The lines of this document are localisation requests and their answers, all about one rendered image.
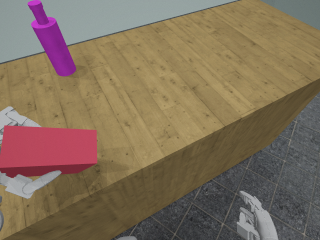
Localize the left robot hand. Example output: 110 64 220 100
0 106 62 199

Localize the table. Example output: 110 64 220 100
0 0 320 240

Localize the right robot hand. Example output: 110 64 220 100
236 190 279 240

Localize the sponge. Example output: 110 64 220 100
0 125 97 178

